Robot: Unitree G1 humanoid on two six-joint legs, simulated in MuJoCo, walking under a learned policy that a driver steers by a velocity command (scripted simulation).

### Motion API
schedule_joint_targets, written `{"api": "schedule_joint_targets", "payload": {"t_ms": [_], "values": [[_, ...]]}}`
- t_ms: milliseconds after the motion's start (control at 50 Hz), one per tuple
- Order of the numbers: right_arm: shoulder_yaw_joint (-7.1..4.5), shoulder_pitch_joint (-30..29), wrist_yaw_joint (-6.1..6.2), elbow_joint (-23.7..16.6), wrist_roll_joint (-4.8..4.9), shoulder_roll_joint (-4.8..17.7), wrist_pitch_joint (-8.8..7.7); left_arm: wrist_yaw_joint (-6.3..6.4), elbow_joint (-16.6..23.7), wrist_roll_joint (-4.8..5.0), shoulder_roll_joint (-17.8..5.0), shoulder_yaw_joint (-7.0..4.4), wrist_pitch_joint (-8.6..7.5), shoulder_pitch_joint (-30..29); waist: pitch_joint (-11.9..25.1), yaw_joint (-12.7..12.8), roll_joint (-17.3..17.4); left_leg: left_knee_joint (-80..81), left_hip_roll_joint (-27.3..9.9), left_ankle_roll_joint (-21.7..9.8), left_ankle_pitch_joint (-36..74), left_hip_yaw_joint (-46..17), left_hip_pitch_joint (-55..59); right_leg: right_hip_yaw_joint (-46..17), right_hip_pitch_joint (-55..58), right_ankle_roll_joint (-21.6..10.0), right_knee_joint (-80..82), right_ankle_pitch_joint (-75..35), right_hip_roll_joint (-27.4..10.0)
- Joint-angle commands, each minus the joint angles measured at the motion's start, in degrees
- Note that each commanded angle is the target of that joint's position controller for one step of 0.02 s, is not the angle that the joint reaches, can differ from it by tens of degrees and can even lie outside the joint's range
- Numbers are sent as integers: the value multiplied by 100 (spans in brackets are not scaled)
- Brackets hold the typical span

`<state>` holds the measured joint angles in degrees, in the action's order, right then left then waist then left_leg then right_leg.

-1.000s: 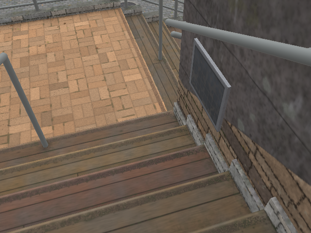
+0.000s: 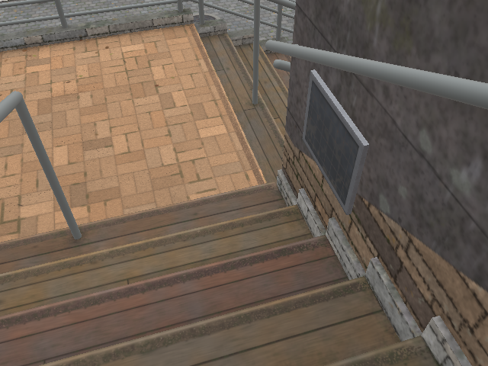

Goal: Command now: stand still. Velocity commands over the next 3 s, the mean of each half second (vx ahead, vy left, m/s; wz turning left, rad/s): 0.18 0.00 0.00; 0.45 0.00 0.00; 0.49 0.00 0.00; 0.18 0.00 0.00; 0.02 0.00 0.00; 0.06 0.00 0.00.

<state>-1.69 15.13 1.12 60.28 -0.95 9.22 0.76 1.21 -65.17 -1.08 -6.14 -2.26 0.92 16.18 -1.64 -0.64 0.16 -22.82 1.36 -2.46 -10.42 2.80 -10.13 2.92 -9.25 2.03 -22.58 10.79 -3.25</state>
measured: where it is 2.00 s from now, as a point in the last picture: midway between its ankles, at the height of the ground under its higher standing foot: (211, 311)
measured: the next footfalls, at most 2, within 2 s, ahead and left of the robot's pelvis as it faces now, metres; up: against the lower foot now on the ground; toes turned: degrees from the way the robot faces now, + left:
left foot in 0.68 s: +0.17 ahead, +0.14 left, -0.01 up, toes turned +3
right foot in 1.08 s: +0.57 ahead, +0.05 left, -0.17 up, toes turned -1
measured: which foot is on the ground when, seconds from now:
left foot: down 0.00-0.36, up 0.38-0.66, down 0.68-1.00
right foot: down 0.00-0.78, up 0.80-1.00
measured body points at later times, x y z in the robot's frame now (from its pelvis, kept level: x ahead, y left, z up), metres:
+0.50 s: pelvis +0.07 -0.01 +0.00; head +0.06 -0.02 +0.45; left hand -0.03 +0.22 -0.15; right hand +0.14 -0.26 -0.15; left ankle +0.06 +0.09 -0.70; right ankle +0.01 -0.14 -0.74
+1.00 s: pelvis +0.34 +0.08 -0.11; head +0.36 +0.07 +0.34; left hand +0.39 +0.34 -0.24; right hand +0.30 -0.18 -0.25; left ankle +0.16 +0.15 -0.74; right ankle +0.46 +0.02 -0.80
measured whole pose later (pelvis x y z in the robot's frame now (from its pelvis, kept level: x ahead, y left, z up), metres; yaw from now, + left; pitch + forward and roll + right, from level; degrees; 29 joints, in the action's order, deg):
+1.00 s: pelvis +0.34 +0.08 -0.11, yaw +1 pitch +0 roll +3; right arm -3.2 24.1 2.2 61.6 -2.5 12.2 -8.4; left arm 0.7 -59.5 -4.3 -13.5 -4.2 -8.3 15.2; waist -2.5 -2.7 -2.3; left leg -58.8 3.3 -0.4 -19.2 9.3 -8.9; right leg 4.1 -33.8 -0.8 -48.0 -11.9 -0.7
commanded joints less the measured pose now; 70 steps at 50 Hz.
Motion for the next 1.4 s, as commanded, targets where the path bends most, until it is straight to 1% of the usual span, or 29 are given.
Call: {"api": "schedule_joint_targets", "payload": {"t_ms": [20,320,380,420,540,620,680,740,760,800,820,840,900,960,980,1000,1020,1060,1080,1100,1120,1160,1180,1240,1320,1340,1360,1380,1400], "values": [[-76,178,9,-176,0,463,-42,8,98,-4,-339,-46,-26,273,-264,0,-56,641,-641,-67,-399,-831,-87,-364,-348,-148,446,82,-310],[-372,216,47,-389,68,913,40,-31,126,-131,-226,-97,-72,863,-613,223,405,1093,-912,-659,-3453,-1506,-1063,353,-127,-585,-532,1231,355],[-276,-746,-44,-821,-28,392,-48,18,-42,-27,-851,-294,-214,1926,-818,841,-1010,-1468,277,-135,-2002,49,-2690,-2128,981,-1061,1072,3210,-988],[-269,-1027,-115,-1078,-216,513,-201,85,28,7,-1120,-371,-242,1875,-1180,702,-659,-2434,-178,-27,-1219,-318,-3368,-3308,563,-1475,1642,3445,-1753],[-316,-103,-293,-728,-317,597,-219,58,156,-124,-835,-332,-524,1284,-412,128,-677,-3584,-452,62,144,-177,-2202,-1520,-357,-1427,763,978,-1117],[-290,-349,-221,-869,-299,664,-268,17,285,-197,-1177,-372,-601,1053,-234,114,-794,-3011,-389,44,-305,118,-1545,-1189,-577,-1235,-200,-289,-1042],[-432,-1156,-258,-909,-152,915,-557,78,38,-291,-990,-320,-659,1846,-226,793,-673,-1986,-816,34,1476,-774,-3265,-1619,1197,-1182,-1814,662,-1063],[-449,-2419,-304,-1224,-91,883,-1045,81,-508,-519,-691,-188,-598,3737,-560,1778,88,-2056,-343,451,-432,-931,-4314,-1648,1633,-1031,-3595,660,-385],[-431,-2272,-304,-1183,-38,818,-1159,100,-463,-581,-661,-140,-521,3674,-443,1601,561,-1824,-406,477,250,-1218,-3399,-1413,676,-839,-4409,681,-138],[-501,824,-279,-328,98,1241,-1173,87,384,-474,-801,-89,-556,1213,290,-633,2215,-185,-1004,705,768,-2050,1188,-136,-3532,-318,-6427,3192,769],[-576,2072,-183,41,74,1509,-1053,146,794,-379,-1258,-223,-714,-91,249,-1499,1872,-429,-1285,648,-176,-2449,1815,-612,-4528,-425,-6937,2897,436],[-574,2263,-15,233,-80,1541,-882,142,922,-245,-1365,-285,-862,-669,-272,-1611,1452,-688,-1441,290,239,-2605,1998,-810,-5416,-504,-7216,2424,415],[-398,1211,153,-1,-311,1177,-804,-75,811,-259,-1205,-314,-885,-495,-1237,-747,-94,-884,-1471,-769,242,-2533,924,-96,-5386,-409,-5238,1732,146],[-256,-113,230,-221,-134,602,-1167,32,562,-83,-392,-187,-907,323,-1180,437,-667,-1671,-558,-329,-2003,-590,-2177,455,-1905,-33,-1768,-2877,331],[176,-574,-60,-868,-336,-28,-1096,-187,145,-1131,642,264,-1069,1365,-795,309,-314,-1788,-138,18,-2580,130,-4240,-670,972,-429,-1489,-4698,-194],[-255,-1364,185,-488,178,929,-1076,-150,192,154,-412,-203,-806,1824,-207,1562,73,-2325,-436,-446,-1396,130,-3679,596,1797,-191,-1351,-5029,709],[-323,-1614,108,-521,346,1212,-1089,-66,-468,33,-946,-339,-620,3765,975,2391,-691,-4466,-360,-335,-330,202,-4086,580,3771,-492,-2531,-5068,746],[-430,-2745,-3,-797,136,1232,-1081,-8,-880,-17,-816,-179,-581,4991,337,3317,-1405,-8503,462,154,-3821,475,-4506,-661,3288,-1340,-298,-4852,-222],[-325,-2690,-7,-927,-105,812,-959,-56,-437,-147,-942,-137,-626,4068,-176,2875,-220,-9319,770,-285,-4084,-423,-4499,-1047,2231,-1358,-501,-2916,-345],[-130,-90,-195,-1021,81,127,-820,112,-128,-173,-2008,-234,-662,2406,150,221,-720,-7404,613,-494,-2421,-946,-5374,-2967,2343,-822,-83,-260,-1366],[-62,545,-229,-716,-247,325,-584,234,386,8,-2248,-402,-678,975,-61,-142,-1009,-5942,-25,-213,-1452,-696,-4254,-4656,-14,-1207,766,3130,-2028],[-237,277,-28,-124,-518,1146,-344,224,797,-216,-1318,-181,-905,12,-763,-69,506,-5023,-115,264,-744,-716,-2556,-3618,-2290,-1234,290,2523,-1152],[-141,1188,-11,19,-559,957,-267,289,795,-308,-1521,-191,-1057,85,15,-299,-609,-5386,-113,342,-254,-317,-1468,-2826,-2804,-1416,-125,1179,-1028],[49,12,5,-468,-155,865,-386,436,463,54,-848,2,-1398,-11,-293,-422,-31,-3057,-488,777,2975,-630,-418,-1519,-4354,-1159,-1437,3123,-217],[156,749,-133,-52,-42,902,-377,435,230,184,-1216,-76,-974,232,-353,-688,644,-37,-677,197,2664,-103,1678,-116,-3919,-1132,-3928,1901,587],[-224,2685,-161,341,-1040,1279,-693,-254,488,-632,-699,336,-1176,688,-1365,-1576,2011,674,-1119,-540,2773,-1140,3135,-1494,-5296,-767,-6518,2778,1196],[-209,3298,-377,450,-1052,1428,-819,-670,662,-331,-802,36,-1306,1004,-538,-1363,996,-1041,-1587,-1301,3985,-2101,3405,-2449,-5617,-1195,-6854,1214,1722],[35,1954,-231,369,-84,1291,-614,-100,870,172,-865,-84,-843,574,-260,126,784,-1227,-1998,-564,5407,-1663,2269,-1209,-5401,-1003,-6933,1310,1208],[-363,1147,-552,-180,-746,1628,-826,-446,994,-257,-792,124,-1014,1354,311,-502,988,-768,-2075,-1896,3561,-2529,2785,-2319,-6337,-831,-7041,418,1337]]}}
Over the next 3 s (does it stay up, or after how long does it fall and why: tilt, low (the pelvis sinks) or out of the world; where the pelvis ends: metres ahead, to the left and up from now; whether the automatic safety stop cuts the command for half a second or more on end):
stays up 1.02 0.16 -0.47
